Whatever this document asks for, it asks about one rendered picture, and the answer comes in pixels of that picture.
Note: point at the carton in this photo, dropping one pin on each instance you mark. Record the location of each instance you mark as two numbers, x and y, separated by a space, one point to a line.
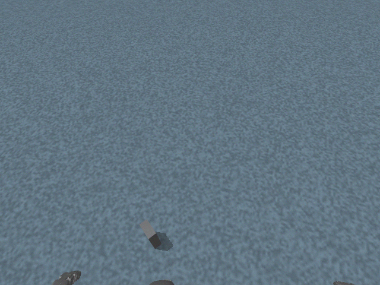
150 233

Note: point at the left robot hand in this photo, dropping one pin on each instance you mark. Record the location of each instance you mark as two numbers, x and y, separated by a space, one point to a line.
68 278

